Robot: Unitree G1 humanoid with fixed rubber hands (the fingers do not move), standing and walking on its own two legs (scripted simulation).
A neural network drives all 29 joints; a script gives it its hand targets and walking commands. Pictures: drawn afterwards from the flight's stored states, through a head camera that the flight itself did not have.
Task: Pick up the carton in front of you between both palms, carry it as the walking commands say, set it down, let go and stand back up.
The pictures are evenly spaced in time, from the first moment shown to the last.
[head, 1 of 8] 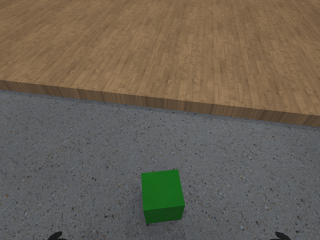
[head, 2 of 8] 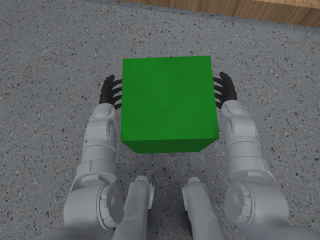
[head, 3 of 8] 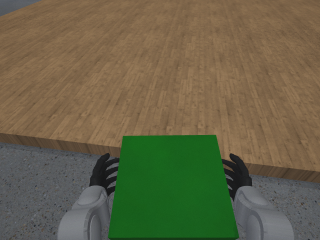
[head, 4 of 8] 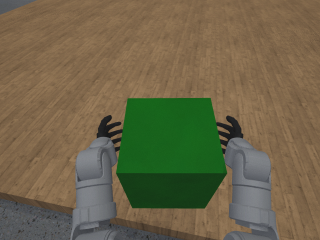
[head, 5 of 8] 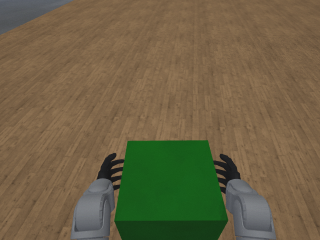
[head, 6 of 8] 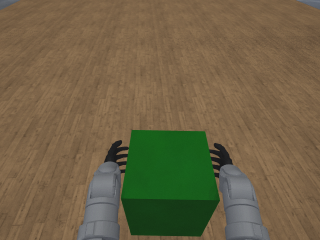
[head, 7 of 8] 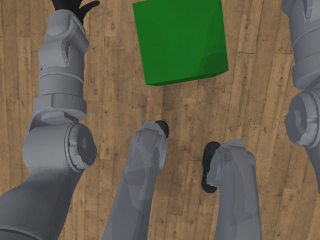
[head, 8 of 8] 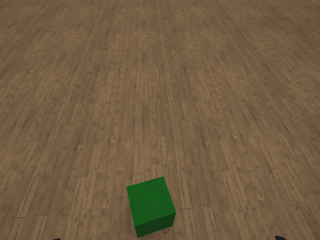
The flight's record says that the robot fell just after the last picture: no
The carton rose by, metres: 0.88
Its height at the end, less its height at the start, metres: +0.13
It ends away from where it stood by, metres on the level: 2.64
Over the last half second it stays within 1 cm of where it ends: yes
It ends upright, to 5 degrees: yes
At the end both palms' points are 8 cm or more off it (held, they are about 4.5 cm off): yes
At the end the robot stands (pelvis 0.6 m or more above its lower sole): yes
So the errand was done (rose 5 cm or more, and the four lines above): yes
